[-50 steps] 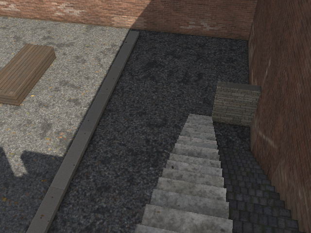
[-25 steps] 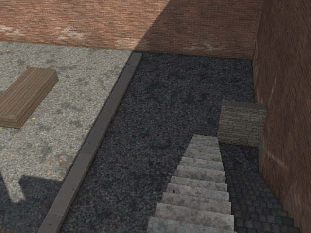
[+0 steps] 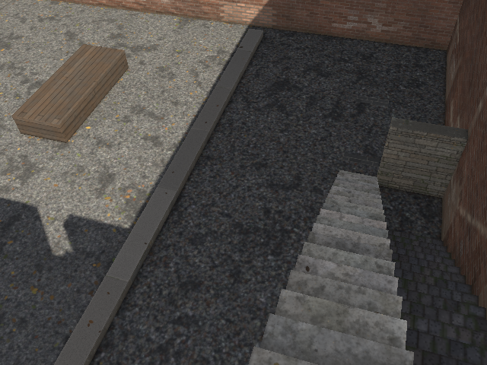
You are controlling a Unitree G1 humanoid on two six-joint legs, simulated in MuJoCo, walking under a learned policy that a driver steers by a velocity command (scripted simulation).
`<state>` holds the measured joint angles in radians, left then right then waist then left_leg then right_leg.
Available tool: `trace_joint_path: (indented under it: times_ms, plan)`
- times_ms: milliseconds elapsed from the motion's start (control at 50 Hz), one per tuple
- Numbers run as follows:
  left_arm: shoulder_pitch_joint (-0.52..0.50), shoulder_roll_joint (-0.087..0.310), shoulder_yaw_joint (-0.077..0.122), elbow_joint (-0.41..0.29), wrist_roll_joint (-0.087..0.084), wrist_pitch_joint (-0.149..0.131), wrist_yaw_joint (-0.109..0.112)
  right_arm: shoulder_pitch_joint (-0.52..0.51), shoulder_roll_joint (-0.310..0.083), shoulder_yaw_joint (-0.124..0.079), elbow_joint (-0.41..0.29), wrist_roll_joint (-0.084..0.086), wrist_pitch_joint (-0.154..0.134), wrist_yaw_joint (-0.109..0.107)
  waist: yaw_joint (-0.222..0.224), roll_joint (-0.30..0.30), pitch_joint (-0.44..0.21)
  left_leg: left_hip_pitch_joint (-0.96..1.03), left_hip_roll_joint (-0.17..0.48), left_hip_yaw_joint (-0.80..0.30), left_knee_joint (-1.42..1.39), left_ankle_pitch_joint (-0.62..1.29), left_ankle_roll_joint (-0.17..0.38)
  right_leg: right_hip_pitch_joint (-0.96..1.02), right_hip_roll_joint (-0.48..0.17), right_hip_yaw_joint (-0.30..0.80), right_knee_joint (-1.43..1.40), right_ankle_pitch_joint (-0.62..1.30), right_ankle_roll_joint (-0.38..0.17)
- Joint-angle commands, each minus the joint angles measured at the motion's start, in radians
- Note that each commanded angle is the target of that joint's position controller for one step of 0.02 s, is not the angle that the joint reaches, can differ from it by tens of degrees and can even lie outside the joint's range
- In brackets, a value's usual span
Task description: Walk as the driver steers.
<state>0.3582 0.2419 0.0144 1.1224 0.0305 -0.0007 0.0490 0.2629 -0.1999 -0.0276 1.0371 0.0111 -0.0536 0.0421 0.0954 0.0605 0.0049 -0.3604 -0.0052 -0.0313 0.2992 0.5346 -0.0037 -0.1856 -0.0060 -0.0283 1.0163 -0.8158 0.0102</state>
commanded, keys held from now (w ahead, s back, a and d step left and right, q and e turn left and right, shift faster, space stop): no key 1.00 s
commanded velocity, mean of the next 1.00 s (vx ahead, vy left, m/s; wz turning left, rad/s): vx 0.01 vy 0.00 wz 0.00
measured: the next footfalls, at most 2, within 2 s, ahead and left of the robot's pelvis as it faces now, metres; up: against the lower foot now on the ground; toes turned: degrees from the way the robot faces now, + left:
left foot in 0.08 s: +0.15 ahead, +0.10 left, -0.19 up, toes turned +5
right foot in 0.52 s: -0.07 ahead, -0.19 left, +0.00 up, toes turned +5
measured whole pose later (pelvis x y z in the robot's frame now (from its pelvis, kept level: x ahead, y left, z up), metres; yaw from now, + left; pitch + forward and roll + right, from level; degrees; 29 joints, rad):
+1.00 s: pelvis -0.06 -0.02 +0.01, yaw +1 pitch +0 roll -1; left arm 0.28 0.25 -0.01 0.98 0.03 -0.03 0.02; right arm 0.15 -0.27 -0.06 0.92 -0.01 0.08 -0.01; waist 0.03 0.03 -0.05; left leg -0.62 -0.06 -0.14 1.24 -0.40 -0.08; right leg -0.39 -0.04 0.06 1.08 -0.65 0.08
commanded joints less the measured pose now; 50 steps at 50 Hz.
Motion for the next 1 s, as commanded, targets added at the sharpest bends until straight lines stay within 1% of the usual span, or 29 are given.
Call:
trace_joint_path:
  times_ms: [20,60,80,100,120,140,160,180,220,260,360,440,460,480,500,520,540,560,580,600,620,660,720,780,800,820,900,940,1000]
  plan:
    - [0.08,0.056,0.019,0.024,-0.011,0.006,-0.02,0.092,-0.023,0.002,0.001,-0.021,-0.01,0.003,-0.027,-0.124,0.061,0.168,0.026,0.092,-0.186,0.128,0.003,-0.139,-0.027,0.029,0.097,0.437,-0.127]
    - [0.114,0.084,0.028,0.021,-0.019,0.016,-0.016,0.321,-0.073,-0.02,0.09,-0.029,-0.012,0.0,-0.106,-0.106,-0.003,0.454,0.081,0.119,-0.173,0.075,0.004,-0.321,0.005,0.045,0.338,0.385,-0.146]
    - [0.127,0.116,0.043,0.008,-0.029,0.022,-0.02,0.405,-0.116,-0.028,0.118,-0.011,-0.007,-0.005,-0.152,0.005,-0.052,0.612,0.167,0.061,-0.151,0.198,-0.001,-0.453,0.068,0.023,0.542,0.087,-0.137]
    - [0.214,0.069,0.049,-0.015,-0.081,0.029,-0.015,0.457,-0.214,-0.016,0.112,-0.017,-0.002,0.008,-0.126,0.202,-0.196,0.923,0.336,-0.03,0.3,0.937,0.071,-0.69,0.158,-0.007,0.969,-0.349,-0.053]
    - [0.203,0.061,0.034,-0.033,-0.098,0.045,-0.013,0.376,-0.176,0.009,0.074,0.01,0.02,0.019,-0.108,0.174,-0.284,0.948,0.43,-0.076,0.421,0.976,0.145,-0.793,0.098,0.05,1.031,-0.316,-0.031]
    - [0.153,0.082,0.032,-0.043,-0.072,0.062,-0.014,0.304,-0.139,0.016,0.031,0.017,0.028,0.018,-0.129,0.063,-0.308,0.79,0.442,-0.107,0.341,0.642,0.224,-0.779,0.069,0.058,1.055,-0.185,-0.017]
    - [0.099,0.06,0.02,-0.063,-0.037,0.084,-0.012,0.168,-0.173,0.016,-0.018,-0.009,0.018,0.005,-0.118,0.069,-0.298,0.533,0.512,-0.225,0.183,0.102,0.355,-0.712,0.05,0.087,1.059,-0.007,0.003]
    - [0.044,0.101,0.027,-0.075,-0.014,0.106,-0.01,0.068,-0.153,0.027,-0.049,-0.029,0.008,-0.008,-0.1,0.016,-0.239,0.312,0.494,-0.255,0.051,-0.3,0.374,-0.656,0.054,0.075,1.023,0.083,0.028]
    - [-0.026,0.161,0.049,-0.088,-0.016,0.146,-0.003,0.018,-0.111,0.052,-0.056,-0.058,-0.011,-0.007,-0.083,0.005,-0.076,-0.028,0.358,-0.154,-0.034,-0.677,0.28,-0.537,0.079,0.1,0.855,0.326,0.039]
    - [-0.007,0.112,0.047,-0.091,0.0,0.162,-0.009,0.01,-0.091,0.067,-0.036,-0.034,-0.021,-0.017,-0.061,0.121,0.011,-0.156,0.278,-0.124,-0.027,-0.847,0.216,-0.549,0.119,0.093,0.918,0.399,0.058]
    - [-0.089,0.124,0.062,-0.185,0.004,0.15,0.005,0.008,-0.142,0.054,-0.04,-0.017,-0.036,-0.045,-0.051,0.082,0.014,-0.074,0.373,-0.225,-0.041,-0.796,0.274,-0.637,0.112,0.177,0.966,0.377,0.122]
    - [-0.145,0.123,0.068,-0.228,-0.032,0.145,-0.012,0.026,-0.19,0.037,-0.058,-0.035,-0.017,-0.062,-0.085,0.066,-0.035,0.033,0.384,-0.164,-0.005,-0.641,0.253,-0.599,0.104,0.178,1.014,0.219,0.126]
    - [-0.071,0.105,0.055,-0.212,-0.045,0.125,-0.017,0.041,-0.21,0.034,-0.059,-0.034,0.001,-0.059,-0.07,0.045,-0.103,-0.035,0.365,-0.053,-0.017,-0.554,0.23,-0.435,0.12,0.037,0.932,0.033,0.088]
    - [-0.055,0.109,0.05,-0.215,-0.044,0.112,-0.021,0.002,-0.239,0.019,-0.082,-0.038,0.005,-0.062,-0.062,0.091,-0.104,-0.069,0.352,-0.013,-0.048,-0.504,0.196,-0.332,0.099,0.027,0.825,-0.054,0.06]
    - [0.019,0.054,0.021,-0.211,-0.024,0.103,-0.034,-0.006,-0.3,-0.001,-0.061,-0.005,0.019,-0.061,-0.026,0.195,-0.083,-0.137,0.33,0.041,-0.044,-0.458,0.134,-0.215,0.082,0.058,0.71,-0.335,-0.003]
    - [0.063,0.084,0.007,-0.213,0.015,0.095,-0.042,-0.045,-0.345,-0.043,-0.055,0.018,0.037,-0.055,-0.003,0.171,-0.011,-0.159,0.282,0.076,0.024,-0.429,0.083,-0.2,0.073,0.067,0.416,-0.403,-0.062]
    - [0.205,0.124,0.005,-0.149,0.004,0.077,-0.041,-0.103,-0.302,-0.057,-0.092,0.008,0.061,-0.067,0.085,-0.19,0.101,-0.448,0.172,0.111,0.256,-0.857,0.062,-0.09,0.059,0.209,0.06,-0.004,-0.08]
    - [0.296,0.256,0.019,-0.116,-0.008,0.048,-0.012,-0.346,-0.265,-0.065,-0.254,-0.016,0.079,-0.046,0.262,-0.69,0.309,-0.911,-0.031,0.034,0.507,-1.674,-0.003,-0.189,-0.133,0.972,-0.505,0.083,-0.198]
    - [0.296,0.178,-0.016,-0.131,0.011,0.012,0.023,-0.483,-0.254,-0.08,-0.311,-0.015,0.039,-0.037,0.285,-0.469,0.445,-0.985,-0.068,-0.376,0.561,-1.505,0.017,-0.24,-0.156,1.181,-0.559,0.439,-0.223]
    - [0.129,0.18,-0.017,-0.14,0.07,0.003,0.045,-0.301,-0.114,-0.06,-0.297,0.018,0.006,-0.038,0.1,-0.389,0.319,-0.971,-0.132,-0.484,0.561,-1.252,0.024,-0.205,-0.222,1.101,-0.428,0.67,-0.252]
    - [-0.029,0.191,0.0,-0.171,0.091,0.013,0.057,-0.175,-0.091,-0.048,-0.248,0.016,-0.009,-0.042,-0.022,-0.347,0.179,-0.769,-0.147,-0.426,0.615,-0.991,0.032,-0.286,-0.192,0.892,-0.278,0.747,-0.262]
    - [-0.194,0.119,-0.001,-0.225,0.059,0.017,0.029,-0.026,-0.136,-0.073,-0.156,-0.017,0.022,-0.069,-0.178,-0.145,-0.114,-0.281,-0.243,-0.168,0.894,-0.6,-0.006,-0.509,-0.115,0.525,-0.083,0.602,-0.196]
    - [-0.203,0.104,-0.005,-0.25,-0.004,0.005,-0.02,-0.114,-0.135,-0.071,-0.197,-0.04,0.12,-0.075,-0.163,-0.141,-0.055,-0.375,-0.254,-0.115,1.188,-0.687,-0.051,-0.53,-0.137,0.457,-0.143,0.431,-0.196]
    - [-0.063,0.11,-0.004,-0.226,-0.006,-0.031,-0.017,-0.206,-0.128,-0.052,-0.246,-0.065,0.134,-0.096,-0.088,-0.101,-0.024,-0.622,-0.226,-0.174,1.244,-0.714,-0.077,-0.288,-0.166,0.484,-0.175,0.415,-0.192]
    - [-0.015,0.121,0.002,-0.213,-0.001,-0.046,-0.029,-0.167,-0.152,-0.067,-0.216,-0.067,0.124,-0.11,-0.07,-0.189,-0.071,-0.646,-0.195,-0.185,1.308,-0.862,-0.095,-0.152,-0.175,0.484,-0.226,0.545,-0.19]
    - [0.014,0.118,0.004,-0.2,-0.004,-0.056,-0.033,-0.171,-0.176,-0.071,-0.21,-0.071,0.12,-0.114,-0.053,-0.159,-0.039,-0.67,-0.175,-0.222,1.295,-0.878,-0.097,-0.117,-0.179,0.493,-0.226,0.603,-0.191]
    - [0.044,0.12,0.005,-0.175,0.009,-0.066,-0.025,-0.223,-0.185,-0.082,-0.187,-0.052,0.128,-0.098,-0.003,-0.109,0.02,-0.684,-0.138,-0.279,1.224,-0.828,-0.107,-0.083,-0.216,0.466,-0.148,0.601,-0.195]
    - [-0.035,0.159,-0.004,-0.196,0.012,-0.047,-0.027,-0.114,-0.127,-0.058,-0.16,-0.02,0.125,-0.07,-0.086,-0.195,-0.008,-0.339,-0.086,-0.11,1.072,-1.001,-0.089,-0.263,-0.248,0.395,-0.288,1.082,-0.197]
    - [-0.327,0.218,0.018,-0.205,-0.035,-0.019,-0.023,0.226,-0.107,-0.031,-0.07,-0.016,0.128,-0.026,-0.317,-0.236,-0.024,0.294,0.009,0.03,0.697,-0.895,-0.04,-0.553,-0.14,0.176,-0.252,0.984,-0.065]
